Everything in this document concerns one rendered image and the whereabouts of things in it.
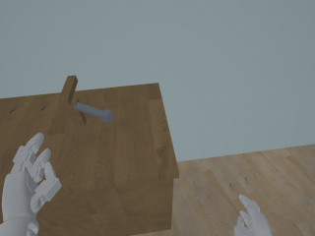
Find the tap lever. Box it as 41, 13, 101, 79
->
73, 102, 113, 123

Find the robot left hand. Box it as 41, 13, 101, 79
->
2, 133, 62, 222

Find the robot right hand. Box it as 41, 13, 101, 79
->
234, 194, 273, 236

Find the robot left forearm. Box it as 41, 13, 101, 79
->
0, 215, 39, 236

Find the counter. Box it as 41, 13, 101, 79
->
0, 75, 179, 236

